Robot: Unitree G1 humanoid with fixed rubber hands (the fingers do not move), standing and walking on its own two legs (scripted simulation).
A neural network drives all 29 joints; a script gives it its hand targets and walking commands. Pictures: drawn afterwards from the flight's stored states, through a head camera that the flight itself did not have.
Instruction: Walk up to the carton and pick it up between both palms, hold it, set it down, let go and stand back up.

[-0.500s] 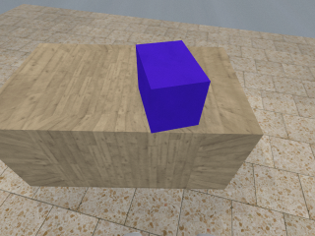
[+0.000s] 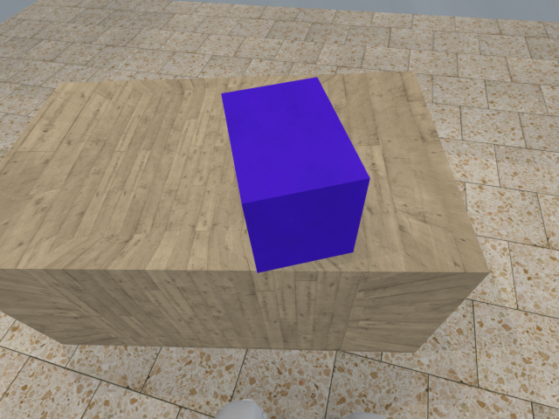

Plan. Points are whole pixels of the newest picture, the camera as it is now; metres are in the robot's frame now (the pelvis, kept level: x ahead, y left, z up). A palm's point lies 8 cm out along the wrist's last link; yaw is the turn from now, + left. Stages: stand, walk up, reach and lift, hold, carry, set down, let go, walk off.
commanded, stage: walk up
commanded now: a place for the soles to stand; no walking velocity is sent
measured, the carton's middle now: (287, 173) +0.58 +0.00 -0.06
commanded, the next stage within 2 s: reach and lift in 1.90 s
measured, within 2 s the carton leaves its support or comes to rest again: neither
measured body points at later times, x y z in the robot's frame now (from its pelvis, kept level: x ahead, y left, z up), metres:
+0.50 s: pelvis +0.08 +0.04 +0.00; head +0.09 +0.06 +0.45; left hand +0.14 +0.35 -0.12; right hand +0.15 -0.26 -0.10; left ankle +0.15 +0.14 -0.73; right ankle +0.04 -0.10 -0.69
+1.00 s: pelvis +0.10 +0.02 +0.00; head +0.11 +0.02 +0.45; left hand +0.16 +0.34 -0.11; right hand +0.20 -0.28 -0.10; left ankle +0.14 +0.14 -0.73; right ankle +0.09 -0.11 -0.73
